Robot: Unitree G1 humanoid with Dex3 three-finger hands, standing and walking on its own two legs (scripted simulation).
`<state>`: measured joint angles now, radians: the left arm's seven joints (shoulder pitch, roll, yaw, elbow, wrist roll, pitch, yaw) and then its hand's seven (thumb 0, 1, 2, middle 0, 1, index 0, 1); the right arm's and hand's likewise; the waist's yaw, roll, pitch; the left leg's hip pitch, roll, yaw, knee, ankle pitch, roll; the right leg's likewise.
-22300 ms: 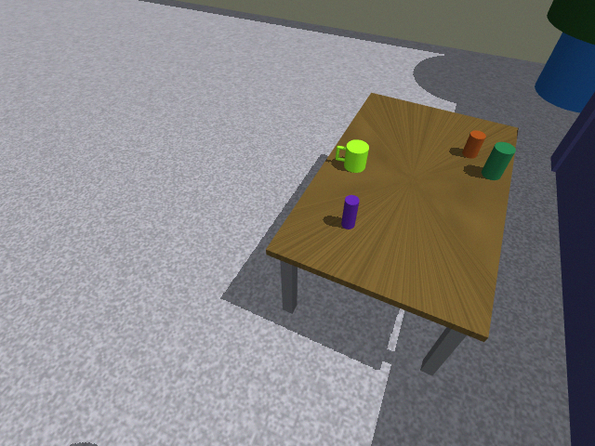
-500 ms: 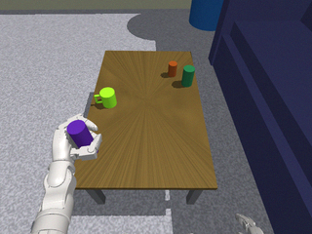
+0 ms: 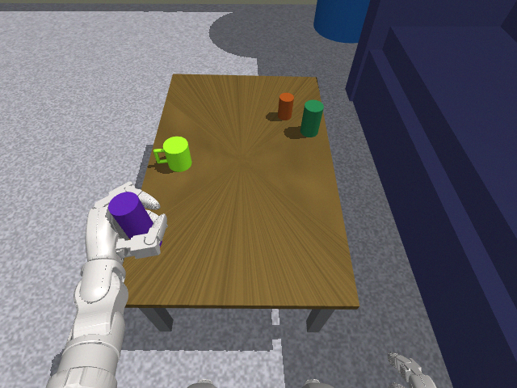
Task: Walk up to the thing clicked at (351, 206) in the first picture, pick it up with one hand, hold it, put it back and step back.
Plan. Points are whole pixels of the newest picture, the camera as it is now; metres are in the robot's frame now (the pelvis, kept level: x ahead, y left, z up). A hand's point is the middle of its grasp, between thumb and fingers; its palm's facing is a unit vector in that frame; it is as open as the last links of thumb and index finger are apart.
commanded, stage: crouch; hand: left
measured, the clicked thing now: (137, 225) +0.35 +0.19 +0.05
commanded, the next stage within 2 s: lower in 1.14 s
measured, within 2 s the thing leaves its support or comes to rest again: neither
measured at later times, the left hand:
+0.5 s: hand (170, 210) +0.47 +0.19 -0.08, palm faces +0.11 -0.99 -0.02, open 5.6 cm
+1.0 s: hand (177, 208) +0.51 +0.19 -0.14, palm faces +0.15 -0.99 -0.03, open 5.6 cm
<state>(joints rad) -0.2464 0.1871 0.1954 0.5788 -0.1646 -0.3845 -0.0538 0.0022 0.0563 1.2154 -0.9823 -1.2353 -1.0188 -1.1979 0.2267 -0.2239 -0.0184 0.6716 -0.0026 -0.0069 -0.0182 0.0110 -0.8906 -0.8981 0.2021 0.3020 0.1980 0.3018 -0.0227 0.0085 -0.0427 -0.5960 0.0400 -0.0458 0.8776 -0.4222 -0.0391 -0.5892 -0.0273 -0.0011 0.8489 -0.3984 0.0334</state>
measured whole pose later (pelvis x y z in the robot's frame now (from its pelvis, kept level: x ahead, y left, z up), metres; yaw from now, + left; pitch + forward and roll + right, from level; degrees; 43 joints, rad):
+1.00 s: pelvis -0.04 +0.00 -0.17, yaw -3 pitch +34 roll -4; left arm -0.99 0.53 0.47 1.20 -0.02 -0.49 -0.09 0.00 0.06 1.21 -0.99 -1.22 -1.03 -1.17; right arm 0.25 -0.26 0.03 0.69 -0.08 0.03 0.04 0.01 -0.91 -0.90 0.20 0.30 0.20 0.30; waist -0.19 0.03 -0.16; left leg -1.61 0.04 -0.11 1.64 -0.63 -0.05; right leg -1.59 0.00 -0.01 1.58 -0.59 0.03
